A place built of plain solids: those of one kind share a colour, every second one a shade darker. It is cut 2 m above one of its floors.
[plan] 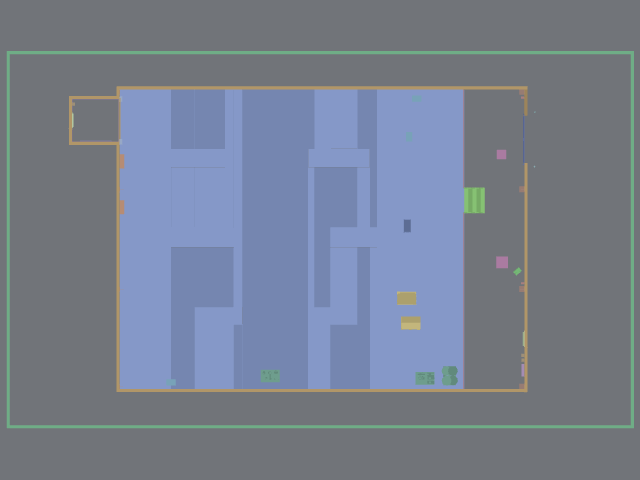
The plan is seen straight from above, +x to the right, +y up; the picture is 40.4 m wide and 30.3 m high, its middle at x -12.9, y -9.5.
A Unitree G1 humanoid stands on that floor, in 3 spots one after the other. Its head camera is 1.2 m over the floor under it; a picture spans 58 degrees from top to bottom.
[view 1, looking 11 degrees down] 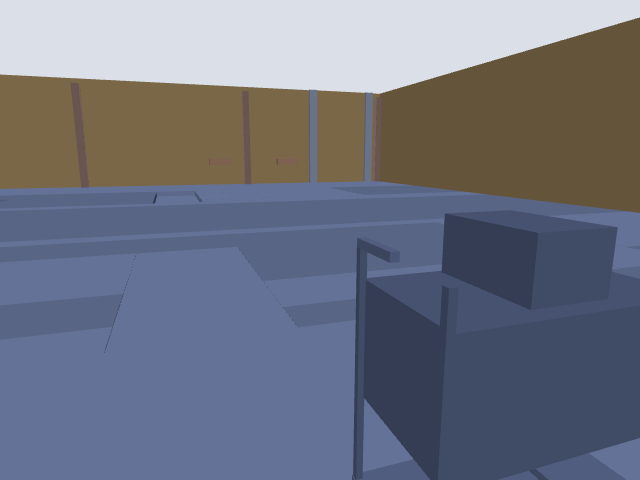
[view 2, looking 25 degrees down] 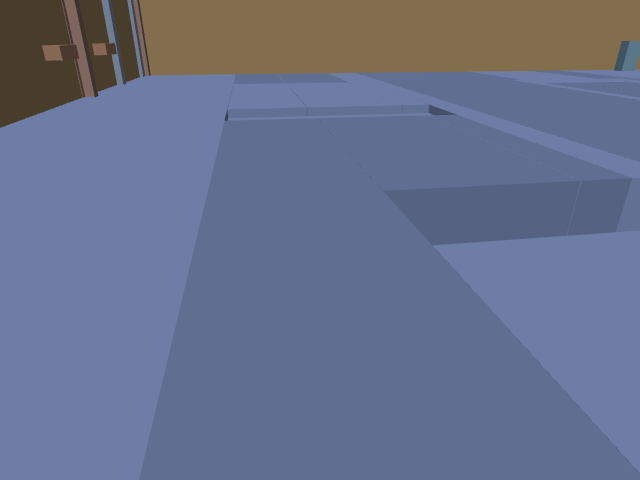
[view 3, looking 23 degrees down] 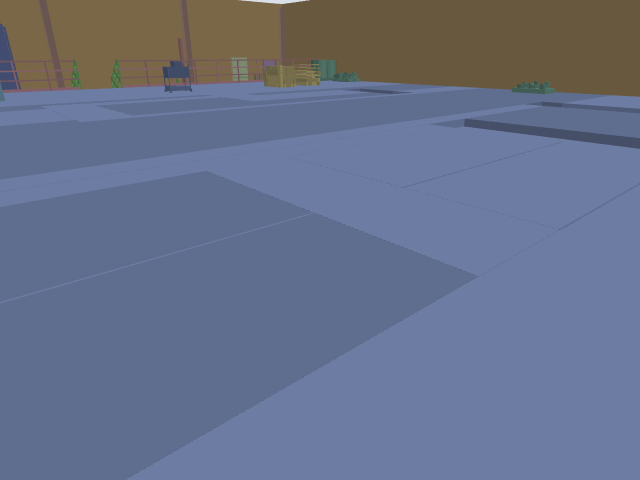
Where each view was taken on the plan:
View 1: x -6.50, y -9.50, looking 161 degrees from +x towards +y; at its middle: raised_floor_bank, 6.30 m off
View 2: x -21.90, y -17.20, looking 81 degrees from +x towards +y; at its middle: raised_floor_bank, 2.84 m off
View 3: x -23.40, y -1.55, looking -41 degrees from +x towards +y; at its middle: raised_floor_bank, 3.07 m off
